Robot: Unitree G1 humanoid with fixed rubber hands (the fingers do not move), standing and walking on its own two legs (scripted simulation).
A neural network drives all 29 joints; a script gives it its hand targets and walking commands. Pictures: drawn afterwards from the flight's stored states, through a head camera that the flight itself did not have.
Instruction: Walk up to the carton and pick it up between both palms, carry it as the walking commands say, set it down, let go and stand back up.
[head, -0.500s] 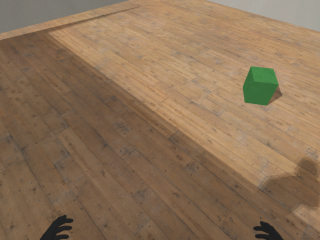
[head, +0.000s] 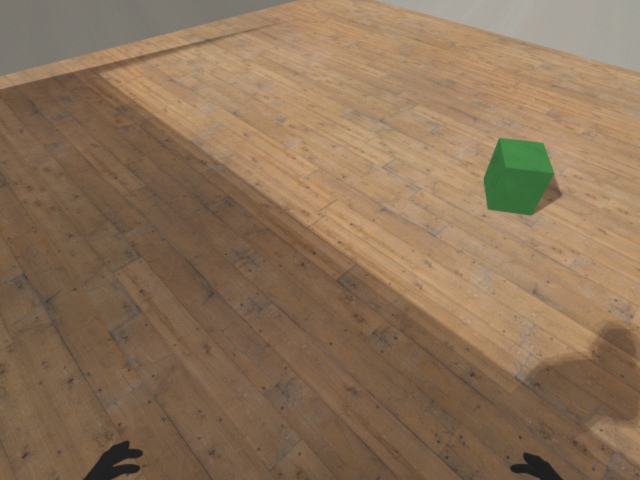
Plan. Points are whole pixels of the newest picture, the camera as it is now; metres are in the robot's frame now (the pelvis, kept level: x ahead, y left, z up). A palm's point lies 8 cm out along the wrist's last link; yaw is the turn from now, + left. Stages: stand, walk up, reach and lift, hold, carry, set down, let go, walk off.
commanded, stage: walk up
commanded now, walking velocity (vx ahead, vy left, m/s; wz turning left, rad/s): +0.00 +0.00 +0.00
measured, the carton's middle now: (515, 176) +1.54 -0.97 -0.63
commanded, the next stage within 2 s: none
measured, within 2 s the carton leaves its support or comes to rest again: neither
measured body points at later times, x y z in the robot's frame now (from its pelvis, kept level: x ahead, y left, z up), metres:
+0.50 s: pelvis +0.05 -0.09 -0.01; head +0.04 -0.11 +0.44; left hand +0.25 +0.21 -0.07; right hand +0.09 -0.46 -0.10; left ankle +0.03 +0.10 -0.67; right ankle +0.11 -0.20 -0.72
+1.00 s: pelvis +0.22 -0.09 +0.00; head +0.23 -0.08 +0.45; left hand +0.40 +0.19 -0.09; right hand +0.23 -0.44 -0.08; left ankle +0.33 +0.01 -0.72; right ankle +0.14 -0.20 -0.68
